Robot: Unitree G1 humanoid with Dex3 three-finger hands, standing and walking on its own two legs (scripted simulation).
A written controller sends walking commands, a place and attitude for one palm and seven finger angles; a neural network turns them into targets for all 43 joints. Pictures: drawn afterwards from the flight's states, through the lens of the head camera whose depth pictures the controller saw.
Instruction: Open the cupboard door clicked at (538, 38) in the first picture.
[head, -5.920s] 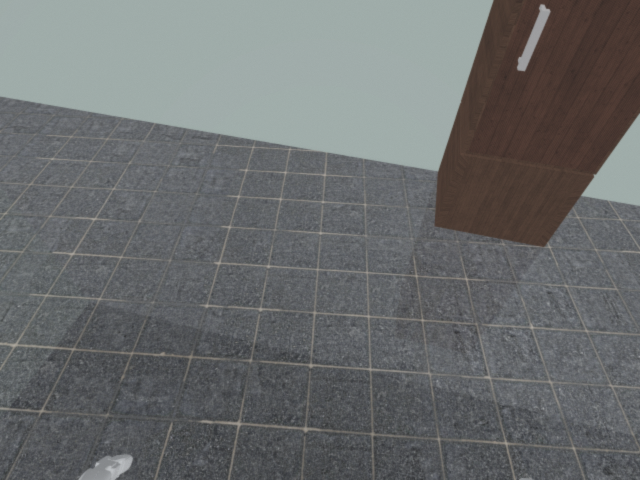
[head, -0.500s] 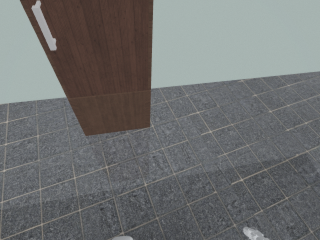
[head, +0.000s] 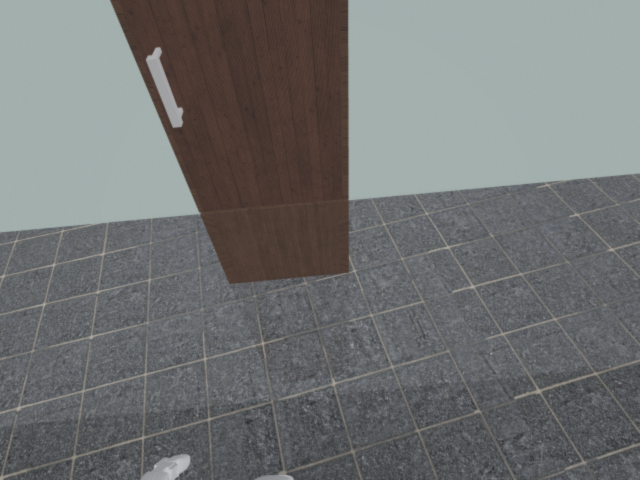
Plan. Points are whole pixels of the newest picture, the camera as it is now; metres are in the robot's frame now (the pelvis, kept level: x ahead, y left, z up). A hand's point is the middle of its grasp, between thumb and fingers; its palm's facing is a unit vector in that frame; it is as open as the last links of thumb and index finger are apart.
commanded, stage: take the last steps up to it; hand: left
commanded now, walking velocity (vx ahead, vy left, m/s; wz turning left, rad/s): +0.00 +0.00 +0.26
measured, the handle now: (167, 88) +0.86 +0.36 +0.07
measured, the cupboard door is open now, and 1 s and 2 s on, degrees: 0 0 0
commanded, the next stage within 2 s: come to a stop and stand still in 1.30 s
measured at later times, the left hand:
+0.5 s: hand out of the picture -0.09 +0.27 -0.18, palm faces +0.20 -0.96 -0.20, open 7.4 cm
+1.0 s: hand (179, 390) +0.29 +0.26 -0.17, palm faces +0.04 -0.99 -0.16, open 7.4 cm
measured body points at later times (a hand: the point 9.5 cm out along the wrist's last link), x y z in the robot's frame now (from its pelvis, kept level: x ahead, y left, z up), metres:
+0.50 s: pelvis +0.00 +0.08 +0.01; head -0.01 +0.11 +0.46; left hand -0.09 +0.32 -0.16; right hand +0.09 -0.15 -0.13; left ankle -0.03 +0.17 -0.73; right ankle +0.01 -0.07 -0.69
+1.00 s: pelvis +0.17 +0.09 -0.02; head +0.20 +0.09 +0.43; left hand +0.29 +0.32 -0.16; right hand +0.03 -0.10 -0.16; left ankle -0.02 +0.17 -0.72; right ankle +0.27 +0.01 -0.74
